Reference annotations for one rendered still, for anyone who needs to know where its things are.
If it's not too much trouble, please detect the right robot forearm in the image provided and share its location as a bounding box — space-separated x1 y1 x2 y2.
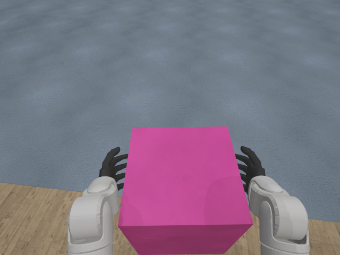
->
248 176 310 255

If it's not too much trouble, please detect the carton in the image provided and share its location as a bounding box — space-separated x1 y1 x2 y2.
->
118 126 253 255

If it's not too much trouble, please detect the robot right hand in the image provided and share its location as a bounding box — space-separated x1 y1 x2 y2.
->
235 146 265 194

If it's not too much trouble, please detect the robot left hand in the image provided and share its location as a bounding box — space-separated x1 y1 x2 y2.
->
99 147 128 191

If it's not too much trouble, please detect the left robot forearm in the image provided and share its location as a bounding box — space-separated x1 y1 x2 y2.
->
67 176 120 255

